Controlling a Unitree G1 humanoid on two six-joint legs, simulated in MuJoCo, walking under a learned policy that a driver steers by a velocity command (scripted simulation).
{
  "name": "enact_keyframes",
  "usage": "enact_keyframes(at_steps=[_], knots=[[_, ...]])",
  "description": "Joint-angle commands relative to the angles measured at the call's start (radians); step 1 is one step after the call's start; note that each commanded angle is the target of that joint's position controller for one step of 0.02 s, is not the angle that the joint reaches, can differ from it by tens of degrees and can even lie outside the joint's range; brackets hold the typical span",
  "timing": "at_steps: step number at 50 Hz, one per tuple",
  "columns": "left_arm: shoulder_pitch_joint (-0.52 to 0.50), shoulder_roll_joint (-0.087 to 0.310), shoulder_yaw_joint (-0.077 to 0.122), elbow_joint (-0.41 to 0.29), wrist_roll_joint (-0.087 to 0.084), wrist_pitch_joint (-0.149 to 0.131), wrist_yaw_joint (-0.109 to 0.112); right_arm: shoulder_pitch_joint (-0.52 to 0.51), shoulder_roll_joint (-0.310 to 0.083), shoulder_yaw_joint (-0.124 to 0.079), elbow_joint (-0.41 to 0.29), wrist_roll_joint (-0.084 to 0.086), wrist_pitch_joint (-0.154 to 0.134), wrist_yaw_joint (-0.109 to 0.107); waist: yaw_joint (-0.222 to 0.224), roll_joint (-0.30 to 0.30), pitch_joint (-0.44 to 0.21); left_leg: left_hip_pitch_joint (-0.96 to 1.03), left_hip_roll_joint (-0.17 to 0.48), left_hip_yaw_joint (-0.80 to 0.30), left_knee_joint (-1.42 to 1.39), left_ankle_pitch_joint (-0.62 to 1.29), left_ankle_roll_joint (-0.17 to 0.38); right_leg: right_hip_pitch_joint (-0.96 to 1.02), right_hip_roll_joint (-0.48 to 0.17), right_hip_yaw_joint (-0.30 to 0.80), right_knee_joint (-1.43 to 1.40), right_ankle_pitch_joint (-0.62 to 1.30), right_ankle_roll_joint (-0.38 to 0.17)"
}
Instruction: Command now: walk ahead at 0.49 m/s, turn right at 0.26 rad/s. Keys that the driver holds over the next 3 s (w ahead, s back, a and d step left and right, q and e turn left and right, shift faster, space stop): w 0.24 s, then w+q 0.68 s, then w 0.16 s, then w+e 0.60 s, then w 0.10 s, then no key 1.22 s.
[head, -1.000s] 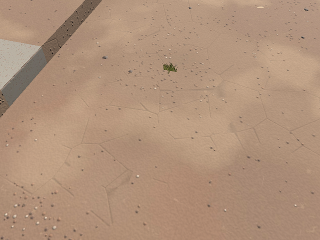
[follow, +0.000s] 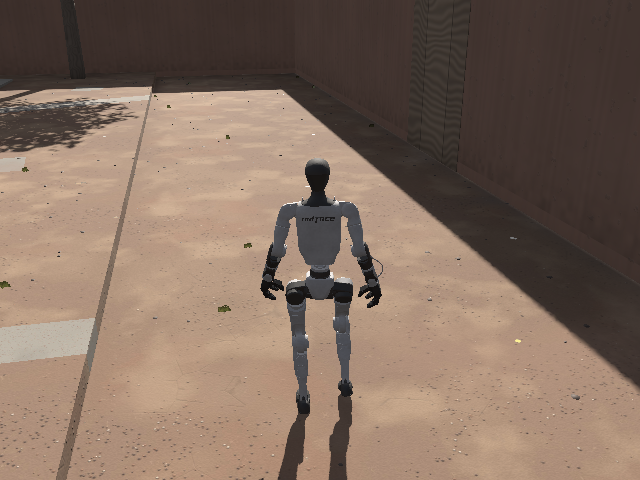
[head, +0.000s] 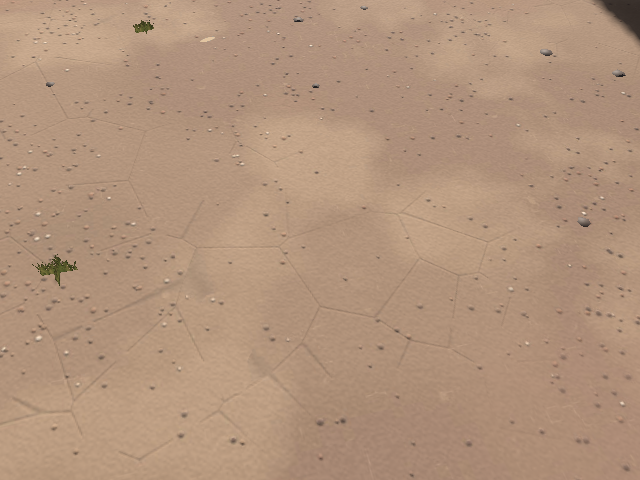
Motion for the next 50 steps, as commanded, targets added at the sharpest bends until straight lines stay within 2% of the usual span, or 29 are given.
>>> enact_keyframes(at_steps=[1,5,9,11,12,13,14,15,16,17,18,20,24,28,30,33,34,36,38,39,40,41,42,43,44,45,46,47,50], knots=[[-0.010,-0.001,-0.014,-0.060,0.002,-0.004,-0.013,0.012,-0.075,-0.008,-0.028,0.004,-0.023,0.007,0.037,0.114,0.028,0.021,0.265,-0.204,-0.218,0.173,0.138,-0.090,-0.045,0.002,-0.107,0.104,0.016],[-0.179,-0.026,-0.040,-0.102,-0.009,-0.015,-0.024,0.071,-0.098,-0.009,0.006,0.012,-0.013,0.008,-0.002,0.119,0.040,0.007,0.225,-0.112,-0.209,0.266,0.113,0.015,-0.050,-0.107,-0.354,0.217,0.027],[-0.255,-0.001,-0.040,-0.124,-0.012,-0.021,-0.011,0.149,-0.130,-0.012,0.051,0.008,0.004,0.001,-0.024,0.126,0.055,0.130,0.276,-0.127,-0.151,0.362,0.110,0.052,-0.030,-0.141,-0.469,0.134,0.000],[-0.208,0.009,-0.034,-0.108,-0.006,-0.028,-0.001,0.157,-0.140,-0.013,0.069,0.008,0.017,-0.005,0.003,0.136,0.032,0.177,0.280,-0.113,-0.044,0.540,0.099,0.149,0.010,-0.161,-0.533,0.064,-0.029],[-0.100,0.020,-0.025,-0.069,0.001,-0.037,0.006,0.157,-0.141,-0.011,0.079,0.012,0.024,-0.007,0.056,0.115,-0.021,0.168,0.253,-0.079,0.099,0.643,0.082,0.296,0.042,-0.173,-0.607,0.082,-0.051],[0.063,0.063,-0.007,-0.013,0.017,-0.050,0.018,0.165,-0.120,-0.003,0.077,0.018,0.026,-0.009,0.114,0.081,-0.123,0.051,0.212,-0.057,0.294,0.563,0.062,0.546,0.003,-0.115,-0.614,0.084,-0.083],[0.235,0.161,0.019,0.005,0.040,-0.057,0.035,0.156,-0.049,0.019,0.021,0.034,0.022,-0.004,0.173,-0.069,-0.275,-0.220,0.137,-0.008,0.627,0.177,0.025,0.842,-0.293,0.230,-0.651,-0.053,-0.155],[0.251,0.209,0.034,0.012,0.010,-0.044,0.040,0.218,-0.028,0.018,0.016,0.038,0.026,-0.008,0.145,-0.185,-0.328,-0.450,0.008,-0.046,0.866,-0.361,0.014,0.910,-0.470,0.570,-0.778,-0.049,-0.238],[0.194,0.145,0.022,0.018,-0.017,-0.038,0.039,0.128,-0.112,-0.009,0.021,0.019,0.035,-0.014,0.133,-0.044,-0.194,-0.515,0.066,-0.141,0.912,-0.283,0.027,0.799,-0.408,0.464,-0.788,-0.059,-0.207],[0.114,0.087,0.005,0.014,-0.021,-0.045,0.036,0.078,-0.091,-0.007,0.007,0.021,0.030,-0.007,0.094,-0.031,-0.081,-0.506,0.097,-0.154,0.875,-0.193,0.031,0.664,-0.360,0.318,-0.823,0.014,-0.170],[0.064,0.044,-0.005,0.014,-0.021,-0.053,0.032,0.064,-0.071,-0.006,0.017,0.020,0.034,-0.003,0.065,-0.012,-0.035,-0.462,0.121,-0.154,0.826,-0.139,0.027,0.569,-0.311,0.213,-0.862,0.073,-0.129],[0.040,0.003,-0.016,0.029,-0.026,-0.067,0.037,0.095,-0.044,-0.007,0.042,-0.005,0.061,0.010,0.019,-0.035,0.003,-0.394,0.135,-0.150,0.788,-0.093,0.006,0.466,-0.250,0.077,-0.908,0.162,-0.082],[0.102,0.019,-0.009,0.074,-0.034,-0.093,0.043,0.009,-0.020,-0.013,0.015,-0.008,0.086,0.028,0.001,-0.019,0.031,-0.475,0.137,-0.138,0.775,0.023,-0.009,0.472,-0.234,-0.064,-0.938,0.343,-0.079],[0.143,0.010,-0.014,0.106,-0.030,-0.092,0.049,-0.144,-0.008,-0.005,-0.040,-0.007,0.085,0.037,0.018,-0.016,0.072,-0.525,0.132,-0.103,0.599,0.174,-0.015,0.483,-0.207,-0.176,-0.940,0.408,-0.071],[0.164,0.025,-0.013,0.119,-0.030,-0.092,0.054,-0.222,0.002,0.006,-0.066,-0.008,0.082,0.044,0.036,-0.018,0.085,-0.488,0.121,-0.060,0.470,0.227,-0.007,0.494,-0.209,-0.217,-0.937,0.436,-0.065],[0.220,0.051,-0.009,0.151,-0.027,-0.084,0.065,-0.308,-0.006,0.012,-0.104,-0.012,0.081,0.052,0.059,-0.010,0.102,-0.466,0.104,-0.003,0.352,0.194,0.027,0.585,-0.242,-0.251,-0.913,0.513,-0.061],[0.230,0.058,-0.008,0.160,-0.026,-0.079,0.068,-0.317,-0.012,0.011,-0.112,-0.014,0.081,0.052,0.057,-0.010,0.101,-0.456,0.092,0.011,0.327,0.160,0.042,0.623,-0.250,-0.264,-0.886,0.575,-0.058],[0.223,0.080,-0.003,0.167,-0.023,-0.069,0.076,-0.290,-0.027,0.004,-0.111,-0.015,0.082,0.047,0.034,-0.026,0.069,-0.382,0.042,0.049,0.300,0.067,0.082,0.682,-0.259,-0.298,-0.778,0.847,-0.047],[0.207,0.114,0.006,0.167,-0.018,-0.051,0.081,-0.167,-0.057,-0.013,-0.080,-0.016,0.080,0.038,-0.024,-0.047,-0.013,-0.235,-0.030,0.073,0.281,-0.043,0.130,0.703,-0.263,-0.319,-0.547,1.050,-0.043],[0.198,0.129,0.010,0.160,-0.021,-0.042,0.079,-0.047,-0.084,-0.028,-0.043,-0.020,0.072,0.032,-0.077,-0.030,-0.085,-0.070,-0.059,0.056,0.216,-0.042,0.159,0.643,-0.254,-0.326,-0.349,0.972,-0.033],[0.190,0.119,0.008,0.136,-0.022,-0.041,0.073,0.102,-0.162,-0.058,-0.004,-0.031,0.067,0.018,-0.143,0.052,-0.175,0.173,0.046,-0.120,0.152,-0.116,0.211,0.446,-0.223,-0.330,-0.058,0.689,-0.004],[0.239,-0.007,-0.016,0.069,-0.032,-0.047,0.047,0.075,-0.277,-0.087,-0.017,-0.024,0.072,0.005,-0.058,0.305,-0.250,0.485,0.352,-0.667,0.083,-0.110,0.380,-0.024,-0.006,-0.283,0.329,-0.261,0.058],[0.098,0.080,0.000,0.035,-0.028,-0.062,0.042,0.110,-0.267,-0.086,-0.022,0.008,0.084,0.004,-0.113,0.151,-0.277,0.495,0.374,-0.848,-0.052,-0.128,0.388,-0.158,0.024,-0.053,0.405,-0.260,0.055],[0.025,0.072,-0.005,0.005,-0.040,-0.078,0.038,0.044,-0.237,-0.078,-0.015,0.010,0.087,-0.006,-0.082,0.109,-0.125,0.380,0.362,-0.689,-0.077,-0.059,0.348,-0.218,-0.042,-0.030,0.350,-0.139,0.045],[0.034,0.069,-0.008,0.012,-0.040,-0.088,0.040,-0.004,-0.182,-0.065,-0.018,0.013,0.084,-0.007,-0.036,0.033,-0.051,0.243,0.326,-0.595,-0.092,0.072,0.303,-0.160,-0.078,-0.038,0.249,-0.064,0.044],[0.043,0.063,-0.006,0.021,-0.027,-0.080,0.043,-0.047,-0.153,-0.057,-0.024,0.015,0.076,-0.009,0.006,0.003,-0.014,0.144,0.273,-0.510,-0.099,0.180,0.266,-0.095,-0.099,-0.033,0.180,-0.050,0.052],[0.070,0.054,-0.008,0.023,-0.009,-0.059,0.042,-0.072,-0.127,-0.048,-0.029,0.021,0.069,-0.010,0.038,0.015,-0.016,0.078,0.234,-0.449,-0.111,0.252,0.248,-0.027,-0.109,-0.030,0.134,-0.048,0.067],[0.089,0.042,-0.010,0.030,0.000,-0.038,0.039,-0.074,-0.114,-0.041,-0.030,0.023,0.057,-0.008,0.053,0.023,-0.029,0.050,0.213,-0.407,-0.117,0.302,0.240,0.012,-0.112,-0.034,0.102,-0.051,0.078],[0.052,0.018,-0.015,0.016,0.002,-0.006,0.027,-0.021,-0.134,-0.041,-0.007,0.024,0.032,-0.005,0.053,0.051,-0.009,0.012,0.170,-0.327,-0.149,0.381,0.217,-0.001,-0.115,-0.071,-0.005,0.021,0.098]])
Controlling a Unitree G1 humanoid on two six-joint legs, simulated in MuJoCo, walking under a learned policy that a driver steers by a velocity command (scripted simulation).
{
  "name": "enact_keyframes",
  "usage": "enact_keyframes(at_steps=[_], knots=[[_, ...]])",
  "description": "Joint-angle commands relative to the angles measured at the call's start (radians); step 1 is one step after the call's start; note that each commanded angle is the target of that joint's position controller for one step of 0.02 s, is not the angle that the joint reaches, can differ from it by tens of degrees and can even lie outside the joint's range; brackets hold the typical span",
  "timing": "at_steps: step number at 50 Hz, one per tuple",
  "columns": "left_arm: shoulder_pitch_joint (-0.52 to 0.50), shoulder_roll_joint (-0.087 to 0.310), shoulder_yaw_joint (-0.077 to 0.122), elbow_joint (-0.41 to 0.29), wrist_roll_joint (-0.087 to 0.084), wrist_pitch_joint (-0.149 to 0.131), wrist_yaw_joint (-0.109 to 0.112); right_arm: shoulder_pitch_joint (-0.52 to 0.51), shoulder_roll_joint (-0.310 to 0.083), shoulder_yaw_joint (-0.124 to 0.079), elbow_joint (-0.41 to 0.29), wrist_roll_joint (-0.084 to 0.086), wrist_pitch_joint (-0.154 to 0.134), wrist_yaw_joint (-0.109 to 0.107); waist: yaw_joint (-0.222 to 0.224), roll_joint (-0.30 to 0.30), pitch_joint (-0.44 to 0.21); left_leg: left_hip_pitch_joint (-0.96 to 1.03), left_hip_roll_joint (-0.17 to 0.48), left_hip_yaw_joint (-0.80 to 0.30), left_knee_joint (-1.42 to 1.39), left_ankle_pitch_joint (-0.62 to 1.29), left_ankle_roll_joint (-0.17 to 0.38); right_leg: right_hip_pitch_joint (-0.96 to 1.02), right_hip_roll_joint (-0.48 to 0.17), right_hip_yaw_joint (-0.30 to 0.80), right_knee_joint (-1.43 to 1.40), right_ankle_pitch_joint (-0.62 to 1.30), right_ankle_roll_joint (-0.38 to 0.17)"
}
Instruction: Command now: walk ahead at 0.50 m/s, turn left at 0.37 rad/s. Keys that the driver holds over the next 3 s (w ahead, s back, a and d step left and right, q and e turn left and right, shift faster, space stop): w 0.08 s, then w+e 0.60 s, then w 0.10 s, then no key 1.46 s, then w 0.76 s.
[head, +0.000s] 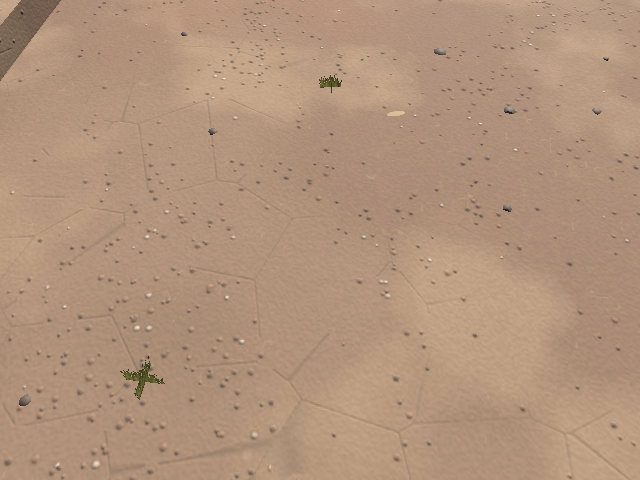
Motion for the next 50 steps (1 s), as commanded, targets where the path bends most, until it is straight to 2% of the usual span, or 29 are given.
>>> enact_keyframes(at_steps=[1,6,10,12,13,15,16,17,18,19,20,21,22,23,24,26,29,31,34,39,41,43,44,45,46,47,48,49,50], knots=[[0.058,0.060,0.013,-0.031,0.006,0.025,-0.009,0.050,-0.113,-0.019,-0.037,0.004,-0.033,-0.002,0.022,0.032,-0.034,0.040,0.265,-0.229,-0.195,0.376,0.112,-0.054,-0.014,-0.035,-0.094,0.107,0.020],[-0.104,0.065,0.009,-0.073,-0.009,0.025,-0.019,0.145,-0.107,-0.008,-0.007,0.002,-0.038,-0.003,-0.043,0.073,-0.013,0.171,0.255,-0.184,-0.204,0.433,0.027,-0.134,-0.002,-0.057,-0.315,0.293,0.005],[-0.214,0.060,-0.001,-0.102,-0.019,0.019,-0.026,0.192,-0.094,0.006,0.019,-0.014,-0.044,-0.011,-0.081,0.080,0.022,0.274,0.287,-0.138,-0.216,0.475,0.013,-0.148,0.027,-0.087,-0.440,0.322,-0.037],[-0.242,0.062,-0.003,-0.114,-0.022,0.014,-0.032,0.204,-0.096,0.010,0.034,-0.024,-0.045,-0.019,-0.081,0.078,0.042,0.324,0.316,-0.114,-0.211,0.520,0.017,-0.138,0.050,-0.093,-0.489,0.281,-0.064],[-0.237,0.065,-0.002,-0.117,-0.023,0.011,-0.034,0.196,-0.100,0.011,0.039,-0.028,-0.045,-0.025,-0.069,0.078,0.045,0.340,0.330,-0.098,-0.198,0.573,0.013,-0.114,0.065,-0.094,-0.512,0.249,-0.081],[-0.162,0.076,0.004,-0.096,-0.024,0.009,-0.029,0.153,-0.117,0.012,0.039,-0.033,-0.048,-0.035,-0.020,0.089,0.012,0.351,0.339,-0.049,-0.105,0.854,-0.005,0.018,0.126,-0.120,-0.545,0.163,-0.123],[-0.084,0.090,0.012,-0.070,-0.023,0.007,-0.021,0.143,-0.127,0.011,0.043,-0.036,-0.047,-0.039,0.015,0.099,-0.032,0.362,0.339,-0.030,-0.003,1.001,-0.016,0.105,0.163,-0.134,-0.552,0.119,-0.145],[0.046,0.109,0.023,-0.028,-0.022,0.002,-0.014,0.134,-0.138,0.010,0.044,-0.039,-0.042,-0.040,0.069,0.096,-0.098,0.356,0.330,-0.011,0.161,1.057,-0.024,0.231,0.196,-0.140,-0.590,0.105,-0.168],[0.203,0.134,0.038,0.019,-0.008,-0.006,-0.006,0.111,-0.146,0.010,0.035,-0.031,-0.041,-0.040,0.147,0.075,-0.172,0.230,0.310,0.019,0.380,0.925,-0.039,0.451,0.161,-0.083,-0.647,0.146,-0.208],[0.340,0.240,0.069,0.037,0.012,-0.004,0.006,0.121,-0.101,0.026,-0.011,-0.009,-0.050,-0.035,0.172,-0.066,-0.287,-0.048,0.223,0.079,0.749,0.518,-0.074,0.721,-0.084,0.263,-0.656,0.097,-0.311],[0.299,0.252,0.077,0.041,-0.018,0.011,-0.003,0.167,-0.089,0.020,-0.021,-0.002,-0.058,-0.020,0.097,-0.231,-0.352,-0.367,0.022,0.009,1.032,-0.307,-0.107,0.877,-0.255,0.743,-0.793,0.171,-0.446],[0.205,0.227,0.074,0.031,-0.047,0.014,-0.015,0.089,-0.124,0.018,-0.041,-0.030,-0.062,-0.016,0.074,-0.079,-0.231,-0.470,0.110,-0.107,1.048,-0.239,-0.088,0.785,-0.211,0.647,-0.819,0.108,-0.420],[0.143,0.181,0.064,0.015,-0.045,0.016,-0.016,0.017,-0.122,0.021,-0.065,-0.024,-0.074,-0.009,0.065,-0.015,-0.128,-0.481,0.154,-0.102,1.001,-0.162,-0.092,0.649,-0.187,0.522,-0.848,0.124,-0.395],[0.116,0.137,0.053,0.018,-0.037,0.016,-0.014,-0.003,-0.110,0.023,-0.072,-0.022,-0.075,-0.006,0.029,0.048,-0.049,-0.446,0.189,-0.093,0.915,-0.131,-0.097,0.519,-0.142,0.440,-0.881,0.194,-0.354],[0.112,0.118,0.046,0.028,-0.038,0.011,-0.008,-0.014,-0.100,0.024,-0.086,-0.034,-0.060,-0.004,0.001,0.051,-0.020,-0.405,0.211,-0.094,0.851,-0.128,-0.113,0.438,-0.097,0.380,-0.894,0.267,-0.325],[0.122,0.127,0.045,0.035,-0.042,-0.004,-0.004,0.014,-0.071,0.033,-0.088,-0.050,-0.025,0.001,-0.026,0.014,-0.036,-0.344,0.221,-0.073,0.774,-0.123,-0.144,0.369,-0.044,0.304,-0.912,0.348,-0.306],[0.162,0.168,0.056,0.042,-0.045,-0.011,-0.002,-0.069,-0.062,0.038,-0.128,-0.049,-0.006,0.005,-0.015,-0.008,-0.020,-0.375,0.229,-0.038,0.642,-0.048,-0.184,0.321,-0.003,0.262,-0.943,0.355,-0.300],[0.203,0.167,0.058,0.047,-0.046,-0.008,-0.002,-0.172,-0.064,0.040,-0.167,-0.046,-0.003,0.006,0.018,-0.019,0.001,-0.417,0.229,-0.026,0.524,0.043,-0.203,0.336,0.016,0.264,-0.951,0.350,-0.276],[0.265,0.169,0.062,0.053,-0.046,-0.002,0.000,-0.273,-0.059,0.046,-0.202,-0.038,-0.004,0.011,0.066,-0.037,-0.015,-0.436,0.210,-0.029,0.393,0.152,-0.209,0.413,0.030,0.272,-0.915,0.394,-0.237],[0.334,0.154,0.053,0.069,-0.030,-0.003,0.014,-0.383,-0.055,0.058,-0.242,-0.030,-0.019,0.019,0.113,-0.051,-0.016,-0.420,0.179,-0.012,0.237,0.174,-0.173,0.553,-0.007,0.283,-0.859,0.525,-0.219],[0.311,0.158,0.051,0.071,-0.026,-0.003,0.025,-0.334,-0.067,0.054,-0.232,-0.032,-0.032,0.015,0.080,-0.056,-0.013,-0.321,0.153,-0.016,0.162,0.137,-0.139,0.566,-0.013,0.273,-0.789,0.689,-0.185],[0.277,0.172,0.051,0.070,-0.032,-0.009,0.028,-0.158,-0.101,0.039,-0.171,-0.036,-0.052,0.000,0.004,-0.059,-0.081,-0.103,0.104,-0.004,0.066,0.159,-0.098,0.570,0.024,0.250,-0.618,0.897,-0.137],[0.262,0.165,0.047,0.066,-0.044,-0.017,0.023,-0.042,-0.129,0.031,-0.142,-0.043,-0.069,-0.011,-0.052,-0.033,-0.151,0.090,0.167,-0.043,0.030,0.305,-0.070,0.497,0.068,0.221,-0.464,0.810,-0.112],[0.298,0.104,0.030,0.031,-0.055,-0.024,0.023,0.097,-0.205,0.017,-0.130,-0.060,-0.077,-0.024,-0.071,0.103,-0.301,0.372,0.423,-0.258,0.136,0.703,-0.011,0.316,0.126,0.172,-0.209,0.367,-0.086],[0.467,0.073,0.028,0.065,-0.092,-0.008,0.033,0.114,-0.247,-0.007,-0.115,-0.038,-0.054,-0.014,-0.033,0.296,-0.456,0.552,0.639,-0.549,0.140,0.972,0.175,0.119,0.275,0.077,0.095,-0.350,-0.054],[0.415,0.158,0.041,0.085,-0.043,0.006,0.040,0.076,-0.168,0.006,-0.130,-0.004,-0.039,-0.005,-0.021,0.102,-0.379,0.417,0.573,-0.535,0.083,0.871,0.152,0.082,0.221,0.116,0.141,-0.281,-0.059],[0.324,0.138,0.040,0.077,-0.033,0.011,0.035,-0.009,-0.098,0.027,-0.133,-0.002,-0.040,-0.005,-0.005,0.066,-0.241,0.292,0.519,-0.408,0.043,0.815,0.121,0.067,0.196,0.122,0.118,-0.214,-0.049],[0.275,0.117,0.034,0.067,-0.028,0.016,0.030,-0.057,-0.054,0.041,-0.132,-0.007,-0.040,-0.006,0.008,0.052,-0.172,0.204,0.470,-0.322,0.002,0.802,0.088,0.067,0.166,0.112,0.071,-0.178,-0.039],[0.243,0.107,0.033,0.063,-0.021,0.029,0.021,-0.070,-0.043,0.047,-0.122,-0.004,-0.041,-0.011,0.017,0.083,-0.129,0.135,0.430,-0.255,-0.033,0.788,0.068,0.085,0.144,0.103,0.024,-0.155,-0.030]])
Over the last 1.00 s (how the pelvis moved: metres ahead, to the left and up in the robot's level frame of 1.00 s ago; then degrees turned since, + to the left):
0.52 0.03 0.00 20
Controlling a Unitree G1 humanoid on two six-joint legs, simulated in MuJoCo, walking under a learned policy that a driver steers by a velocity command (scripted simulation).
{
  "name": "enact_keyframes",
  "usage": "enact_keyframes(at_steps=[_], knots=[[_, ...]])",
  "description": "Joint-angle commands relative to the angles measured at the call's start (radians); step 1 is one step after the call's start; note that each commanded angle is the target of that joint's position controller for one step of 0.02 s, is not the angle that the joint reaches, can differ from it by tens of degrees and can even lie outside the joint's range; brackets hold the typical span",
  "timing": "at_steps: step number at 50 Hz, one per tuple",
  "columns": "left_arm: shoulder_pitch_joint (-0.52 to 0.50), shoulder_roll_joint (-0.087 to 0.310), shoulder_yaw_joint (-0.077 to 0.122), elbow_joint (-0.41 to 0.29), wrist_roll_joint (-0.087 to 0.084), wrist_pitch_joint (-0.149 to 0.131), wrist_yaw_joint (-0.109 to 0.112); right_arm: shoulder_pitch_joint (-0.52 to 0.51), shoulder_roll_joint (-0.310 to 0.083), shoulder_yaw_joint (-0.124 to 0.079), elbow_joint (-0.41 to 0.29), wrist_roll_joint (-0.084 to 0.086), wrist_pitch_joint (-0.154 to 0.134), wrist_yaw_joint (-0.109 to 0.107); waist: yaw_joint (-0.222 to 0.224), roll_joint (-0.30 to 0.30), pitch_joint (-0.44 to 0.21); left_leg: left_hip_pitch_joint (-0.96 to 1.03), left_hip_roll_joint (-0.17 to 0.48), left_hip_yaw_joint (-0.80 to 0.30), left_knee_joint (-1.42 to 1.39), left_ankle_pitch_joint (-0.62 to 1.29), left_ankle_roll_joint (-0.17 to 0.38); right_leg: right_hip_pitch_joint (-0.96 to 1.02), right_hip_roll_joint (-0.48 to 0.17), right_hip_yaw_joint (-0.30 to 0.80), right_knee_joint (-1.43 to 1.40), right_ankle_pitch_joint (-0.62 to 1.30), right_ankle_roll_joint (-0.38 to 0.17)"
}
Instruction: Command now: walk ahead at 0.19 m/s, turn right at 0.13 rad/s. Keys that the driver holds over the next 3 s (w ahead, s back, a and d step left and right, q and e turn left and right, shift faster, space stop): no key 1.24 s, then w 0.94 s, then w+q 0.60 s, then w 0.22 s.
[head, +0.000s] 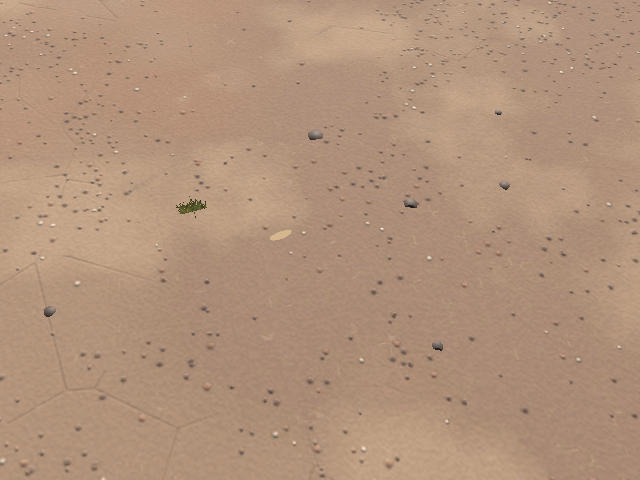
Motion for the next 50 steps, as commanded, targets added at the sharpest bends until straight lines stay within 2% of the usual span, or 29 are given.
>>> enact_keyframes(at_steps=[1,3,6,8,11,13,14,15,16,17,18,20,21,23,26,37,50], knots=[[0.079,0.059,0.012,-0.022,0.023,0.026,-0.012,0.117,-0.072,-0.014,0.008,0.011,-0.003,-0.008,-0.023,0.113,-0.138,0.236,0.273,-0.226,-0.168,0.731,0.154,-0.119,-0.084,0.011,0.026,0.059,0.031],[0.101,0.036,0.006,-0.004,0.019,0.044,-0.017,0.113,-0.082,-0.013,0.026,0.006,-0.011,-0.007,0.003,0.121,-0.162,0.176,0.249,-0.165,-0.182,0.768,0.161,-0.040,-0.072,-0.009,-0.028,0.093,0.043],[0.058,0.013,-0.008,0.004,0.018,0.058,-0.012,0.100,-0.091,-0.008,0.050,-0.003,-0.009,-0.007,0.015,0.136,-0.161,0.126,0.224,-0.108,-0.193,0.686,0.157,0.009,-0.091,-0.044,-0.214,0.126,0.051],[0.005,0.010,-0.018,0.007,0.018,0.067,-0.007,0.124,-0.103,-0.010,0.069,-0.004,0.002,-0.008,-0.009,0.159,-0.160,0.110,0.213,-0.112,-0.207,0.515,0.150,0.050,-0.102,-0.072,-0.322,0.155,0.049],[-0.049,0.021,-0.025,0.016,0.014,0.074,0.001,0.151,-0.118,-0.016,0.092,-0.003,0.030,-0.011,-0.035,0.157,-0.131,0.074,0.214,-0.164,-0.230,0.133,0.146,0.092,-0.108,-0.095,-0.440,0.167,0.040],[-0.055,0.011,-0.033,0.031,0.019,0.066,0.007,0.135,-0.111,-0.013,0.097,0.004,0.048,-0.017,-0.017,0.118,-0.085,0.007,0.197,-0.185,-0.216,-0.085,0.113,0.173,-0.107,-0.105,-0.611,0.245,0.021],[-0.064,0.026,-0.035,0.034,0.025,0.057,0.012,0.157,-0.097,-0.010,0.105,0.002,0.051,-0.019,-0.019,0.080,-0.063,-0.029,0.187,-0.196,-0.210,-0.146,0.075,0.212,-0.141,-0.053,-0.692,0.294,0.010],[-0.049,0.062,-0.033,0.038,0.033,0.045,0.018,0.173,-0.075,-0.004,0.105,0.001,0.050,-0.018,-0.029,0.020,-0.060,-0.048,0.157,-0.181,-0.163,-0.163,0.037,0.240,-0.240,0.059,-0.749,0.342,-0.010],[-0.095,0.114,-0.024,0.046,0.016,0.039,0.019,0.255,-0.038,-0.001,0.121,0.015,0.054,-0.015,-0.103,-0.091,-0.031,0.005,0.058,-0.096,-0.153,-0.175,0.008,0.130,-0.303,0.137,-0.768,0.353,-0.054],[-0.113,0.061,-0.036,0.058,0.003,0.033,0.011,0.262,-0.037,0.001,0.156,0.012,0.063,-0.018,-0.091,-0.089,-0.030,0.168,0.054,-0.080,-0.156,-0.127,-0.003,-0.010,-0.300,0.130,-0.798,0.251,-0.060],[-0.128,0.030,-0.044,0.064,0.000,0.027,0.008,0.243,-0.052,-0.005,0.165,0.010,0.067,-0.020,-0.087,-0.071,-0.005,0.211,0.066,-0.097,-0.154,-0.078,-0.005,-0.042,-0.253,0.098,-0.807,0.205,-0.033],[-0.115,0.029,-0.044,0.086,-0.002,0.025,0.013,0.230,-0.072,-0.012,0.179,0.007,0.068,-0.020,-0.076,-0.068,-0.011,0.216,0.089,-0.113,-0.153,-0.040,0.004,-0.005,-0.206,0.054,-0.803,0.228,-0.008],[-0.104,0.026,-0.044,0.098,-0.004,0.024,0.016,0.231,-0.069,-0.012,0.186,0.004,0.067,-0.020,-0.073,-0.056,-0.014,0.201,0.096,-0.119,-0.159,-0.033,0.005,0.025,-0.201,0.045,-0.795,0.259,-0.008],[-0.089,0.018,-0.044,0.115,-0.004,0.024,0.016,0.229,-0.052,-0.007,0.207,0.007,0.064,-0.023,-0.065,-0.012,-0.021,0.181,0.098,-0.119,-0.170,-0.035,0.000,0.068,-0.202,0.038,-0.780,0.302,-0.014],[-0.083,0.013,-0.046,0.135,-0.002,0.025,0.018,0.223,-0.040,-0.005,0.232,0.007,0.065,-0.028,-0.060,0.009,-0.022,0.189,0.098,-0.117,-0.174,-0.029,-0.004,0.076,-0.203,0.035,-0.777,0.320,-0.019],[-0.048,-0.012,-0.056,0.199,-0.001,0.027,0.024,0.239,-0.019,0.001,0.304,0.008,0.074,-0.039,-0.060,0.023,-0.015,0.209,0.105,-0.118,-0.166,-0.008,-0.004,0.081,-0.197,0.022,-0.778,0.343,-0.018],[-0.007,-0.042,-0.062,0.236,0.000,0.029,0.027,0.250,0.007,0.006,0.351,0.008,0.077,-0.044,-0.058,0.020,0.004,0.198,0.107,-0.121,-0.165,-0.019,-0.005,0.078,-0.191,0.015,-0.779,0.330,-0.017]])
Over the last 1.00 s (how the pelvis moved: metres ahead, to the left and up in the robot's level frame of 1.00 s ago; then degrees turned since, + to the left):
0.55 -0.06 -0.01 -18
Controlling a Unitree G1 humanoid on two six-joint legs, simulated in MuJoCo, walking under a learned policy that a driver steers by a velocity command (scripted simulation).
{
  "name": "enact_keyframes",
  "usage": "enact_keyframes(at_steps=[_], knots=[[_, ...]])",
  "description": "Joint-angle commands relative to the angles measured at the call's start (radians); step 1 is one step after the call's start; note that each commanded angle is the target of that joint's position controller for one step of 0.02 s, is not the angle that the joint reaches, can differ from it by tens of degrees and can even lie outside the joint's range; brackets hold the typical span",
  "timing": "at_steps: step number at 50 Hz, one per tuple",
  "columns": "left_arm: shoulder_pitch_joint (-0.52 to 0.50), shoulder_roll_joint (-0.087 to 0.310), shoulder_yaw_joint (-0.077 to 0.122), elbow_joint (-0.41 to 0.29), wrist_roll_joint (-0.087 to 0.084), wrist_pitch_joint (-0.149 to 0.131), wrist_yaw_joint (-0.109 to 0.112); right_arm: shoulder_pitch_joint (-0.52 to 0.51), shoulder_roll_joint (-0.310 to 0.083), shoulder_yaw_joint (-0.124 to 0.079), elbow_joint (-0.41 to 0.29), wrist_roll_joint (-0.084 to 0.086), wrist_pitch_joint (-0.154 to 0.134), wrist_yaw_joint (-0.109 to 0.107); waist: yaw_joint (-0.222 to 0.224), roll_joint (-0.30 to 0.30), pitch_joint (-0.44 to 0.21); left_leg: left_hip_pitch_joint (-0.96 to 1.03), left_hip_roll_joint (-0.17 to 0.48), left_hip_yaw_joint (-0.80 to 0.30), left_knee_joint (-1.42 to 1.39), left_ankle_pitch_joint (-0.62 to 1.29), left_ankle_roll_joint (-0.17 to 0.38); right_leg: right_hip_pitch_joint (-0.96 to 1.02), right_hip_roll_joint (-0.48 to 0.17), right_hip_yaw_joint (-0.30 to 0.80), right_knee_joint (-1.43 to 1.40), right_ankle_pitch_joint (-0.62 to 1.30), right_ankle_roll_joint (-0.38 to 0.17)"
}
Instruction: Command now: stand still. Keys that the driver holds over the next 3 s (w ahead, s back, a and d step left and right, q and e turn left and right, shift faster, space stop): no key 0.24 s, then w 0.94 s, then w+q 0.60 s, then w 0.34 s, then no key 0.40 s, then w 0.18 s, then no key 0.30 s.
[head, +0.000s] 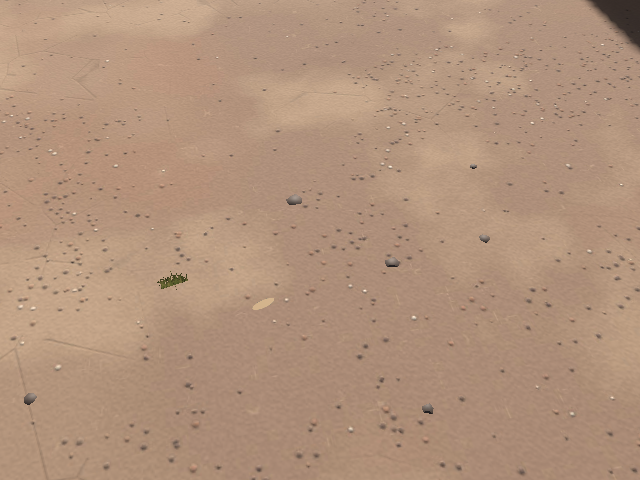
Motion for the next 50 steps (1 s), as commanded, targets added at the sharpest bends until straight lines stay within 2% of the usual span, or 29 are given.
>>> enact_keyframes(at_steps=[1,12,13,15,17,19,20,21,22,23,25,26,27,28,29,30,31,32,33,35,38,42,44,46,47,48,49,50], knots=[[0.065,0.076,0.011,-0.004,0.000,-0.004,0.003,0.069,-0.074,-0.011,0.000,0.000,-0.003,-0.003,-0.001,-0.004,0.054,0.004,0.098,-0.104,-0.069,0.041,0.020,-0.074,-0.108,0.102,-0.083,0.079,-0.029],[0.090,0.059,0.010,0.006,0.001,-0.004,0.004,0.082,-0.057,-0.009,0.019,0.000,-0.004,-0.005,0.000,-0.002,0.060,-0.002,0.098,-0.106,-0.071,0.032,0.020,-0.076,-0.106,0.099,-0.082,0.069,-0.028],[0.102,0.055,0.009,0.009,0.002,-0.003,0.004,0.090,-0.053,-0.008,0.022,-0.001,-0.004,-0.005,0.001,-0.002,0.039,0.005,0.090,-0.104,-0.077,-0.041,0.021,-0.070,-0.098,0.096,-0.090,-0.007,-0.030],[0.110,0.083,0.023,0.002,0.004,0.003,0.002,0.091,-0.078,-0.020,0.014,-0.004,0.003,-0.002,0.003,-0.007,0.059,-0.032,0.053,-0.090,-0.044,-0.280,0.040,-0.107,-0.068,0.092,-0.070,-0.259,-0.053],[0.114,0.092,0.033,-0.018,0.010,0.011,-0.004,0.083,-0.082,-0.028,-0.007,-0.010,0.009,0.005,0.008,-0.015,0.135,-0.125,0.042,-0.104,-0.016,-0.485,0.068,-0.180,-0.072,0.129,-0.067,-0.488,-0.089],[0.145,0.087,0.038,-0.026,0.009,0.004,-0.007,0.061,-0.055,-0.025,-0.033,-0.012,0.000,0.012,0.025,-0.045,0.167,-0.201,0.034,-0.106,0.048,-0.458,0.073,-0.156,-0.118,0.214,-0.093,-0.528,-0.121],[0.178,0.102,0.046,-0.022,0.008,-0.001,-0.007,0.036,-0.042,-0.024,-0.050,-0.016,-0.009,0.016,0.042,-0.080,0.154,-0.251,0.015,-0.077,0.109,-0.383,0.065,-0.093,-0.160,0.284,-0.135,-0.533,-0.144],[0.216,0.132,0.059,-0.012,0.009,-0.005,-0.007,0.008,-0.027,-0.022,-0.069,-0.021,-0.019,0.023,0.058,-0.140,0.133,-0.291,-0.015,-0.012,0.207,-0.274,0.052,-0.026,-0.229,0.381,-0.204,-0.556,-0.179],[0.218,0.155,0.071,-0.011,0.011,-0.009,-0.008,-0.012,-0.033,-0.023,-0.088,-0.029,-0.030,0.029,0.059,-0.167,0.137,-0.310,-0.003,0.025,0.272,-0.206,0.049,-0.014,-0.293,0.446,-0.244,-0.551,-0.211],[0.206,0.154,0.076,-0.017,0.011,-0.013,-0.010,-0.029,-0.054,-0.029,-0.104,-0.028,-0.041,0.034,0.055,-0.145,0.138,-0.306,0.017,0.016,0.302,-0.209,0.051,-0.036,-0.313,0.459,-0.261,-0.529,-0.222],[0.154,0.155,0.081,-0.036,0.009,-0.021,-0.013,0.005,-0.050,-0.034,-0.113,-0.019,-0.057,0.045,0.011,-0.124,0.144,-0.227,0.024,0.017,0.248,-0.238,0.061,-0.097,-0.289,0.396,-0.238,-0.479,-0.205],[0.109,0.153,0.083,-0.049,0.003,-0.025,-0.014,0.066,-0.032,-0.034,-0.098,-0.013,-0.064,0.046,-0.031,-0.121,0.155,-0.102,0.012,0.034,0.148,-0.207,0.069,-0.182,-0.253,0.334,-0.198,-0.446,-0.184],[0.063,0.139,0.082,-0.066,-0.001,-0.028,-0.016,0.166,-0.025,-0.037,-0.060,-0.005,-0.070,0.043,-0.077,-0.089,0.150,0.079,-0.022,0.049,0.055,-0.164,0.070,-0.290,-0.193,0.259,-0.130,-0.399,-0.155],[0.022,0.111,0.076,-0.089,0.002,-0.040,-0.018,0.277,-0.057,-0.050,-0.025,-0.007,-0.077,0.033,-0.119,-0.003,0.136,0.258,0.033,-0.050,-0.023,-0.180,0.077,-0.419,-0.126,0.168,0.019,-0.314,-0.122],[-0.008,0.029,0.054,-0.129,-0.004,-0.054,-0.029,0.407,-0.164,-0.078,-0.004,-0.014,-0.082,0.023,-0.159,0.250,0.078,0.394,0.262,-0.433,-0.218,-0.444,0.137,-0.572,0.012,-0.023,0.355,-0.244,-0.070],[-0.031,0.087,0.066,-0.158,0.028,-0.060,-0.039,0.462,-0.204,-0.092,0.022,-0.008,-0.070,0.024,-0.149,0.262,0.103,0.362,0.395,-0.650,-0.279,-0.506,0.205,-0.672,0.013,-0.058,0.558,-0.305,-0.070],[-0.054,0.110,0.073,-0.158,0.045,-0.063,-0.049,0.357,-0.149,-0.078,-0.010,-0.014,-0.067,0.025,-0.089,0.101,0.159,0.272,0.377,-0.595,-0.266,-0.479,0.207,-0.678,-0.051,-0.012,0.669,-0.229,-0.078],[-0.047,0.079,0.068,-0.152,0.037,-0.069,-0.059,0.275,-0.133,-0.072,-0.041,-0.015,-0.073,0.028,-0.052,0.049,0.164,0.215,0.338,-0.507,-0.274,-0.386,0.191,-0.657,-0.077,0.002,0.690,-0.143,-0.076],[-0.039,0.067,0.067,-0.147,0.029,-0.074,-0.067,0.223,-0.123,-0.067,-0.061,-0.013,-0.081,0.028,-0.024,0.034,0.151,0.194,0.298,-0.422,-0.289,-0.284,0.171,-0.625,-0.096,0.002,0.681,-0.074,-0.068],[-0.040,0.077,0.074,-0.146,0.032,-0.065,-0.077,0.219,-0.090,-0.052,-0.058,-0.009,-0.096,0.024,-0.005,0.047,0.119,0.205,0.239,-0.283,-0.287,-0.041,0.147,-0.598,-0.101,-0.029,0.657,-0.002,-0.045],[-0.111,0.068,0.074,-0.179,0.029,-0.048,-0.077,0.291,-0.077,-0.040,-0.026,-0.006,-0.105,0.021,-0.007,0.076,0.093,0.236,0.204,-0.160,-0.237,0.338,0.141,-0.622,-0.080,-0.083,0.624,0.041,-0.026],[-0.316,0.042,0.053,-0.265,0.015,-0.043,-0.078,0.297,-0.082,-0.029,-0.025,-0.009,-0.108,0.017,-0.034,0.097,0.132,0.157,0.167,-0.081,-0.246,0.489,0.135,-0.531,-0.043,-0.146,0.361,0.127,-0.023],[-0.352,0.052,0.049,-0.286,0.009,-0.041,-0.076,0.304,-0.103,-0.030,-0.019,-0.009,-0.111,0.014,-0.036,0.116,0.131,0.152,0.180,-0.068,-0.242,0.576,0.133,-0.436,-0.019,-0.171,0.256,0.147,-0.045],[-0.306,0.085,0.059,-0.285,0.007,-0.043,-0.065,0.283,-0.126,-0.035,-0.018,-0.008,-0.117,0.012,0.002,0.119,0.095,0.190,0.202,-0.050,-0.164,0.804,0.125,-0.324,0.011,-0.174,0.212,0.138,-0.086],[-0.234,0.107,0.069,-0.266,0.008,-0.047,-0.057,0.268,-0.140,-0.039,-0.019,-0.008,-0.118,0.010,0.038,0.120,0.052,0.217,0.207,-0.039,-0.075,0.928,0.118,-0.246,0.033,-0.172,0.204,0.117,-0.106],[-0.106,0.132,0.083,-0.227,0.006,-0.054,-0.050,0.253,-0.153,-0.043,-0.021,-0.009,-0.116,0.008,0.093,0.115,-0.015,0.234,0.206,-0.030,0.070,0.987,0.110,-0.129,0.051,-0.160,0.180,0.106,-0.127],[0.047,0.153,0.098,-0.176,0.011,-0.062,-0.042,0.232,-0.162,-0.046,-0.026,-0.003,-0.111,0.009,0.161,0.098,-0.088,0.179,0.185,-0.011,0.262,0.907,0.099,0.051,0.039,-0.143,0.109,0.138,-0.147],[0.189,0.221,0.120,-0.146,0.037,-0.067,-0.033,0.241,-0.130,-0.039,-0.045,0.000,-0.108,0.016,0.201,0.027,-0.180,0.003,0.142,0.011,0.538,0.579,0.095,0.266,-0.139,0.052,0.083,-0.033,-0.186]])
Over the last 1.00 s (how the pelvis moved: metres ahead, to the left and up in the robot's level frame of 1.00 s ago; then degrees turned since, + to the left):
0.07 -0.02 0.01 0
